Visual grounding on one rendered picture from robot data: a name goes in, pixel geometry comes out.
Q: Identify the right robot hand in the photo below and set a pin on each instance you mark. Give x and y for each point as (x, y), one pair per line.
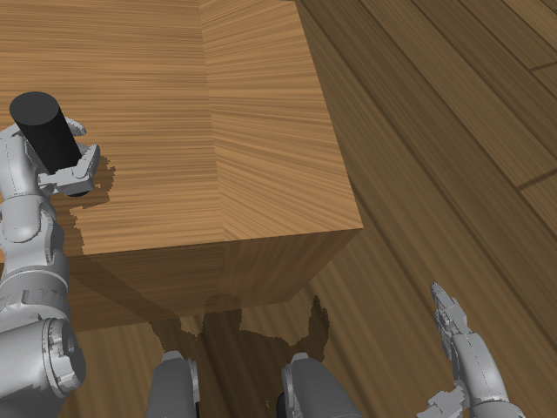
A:
(476, 376)

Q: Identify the left robot arm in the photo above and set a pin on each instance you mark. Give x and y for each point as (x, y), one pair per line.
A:
(40, 359)

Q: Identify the can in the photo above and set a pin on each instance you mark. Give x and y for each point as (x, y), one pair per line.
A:
(42, 122)

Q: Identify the left robot hand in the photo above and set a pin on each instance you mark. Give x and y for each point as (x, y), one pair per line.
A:
(23, 173)

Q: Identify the right robot arm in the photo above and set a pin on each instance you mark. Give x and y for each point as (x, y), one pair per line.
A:
(495, 409)

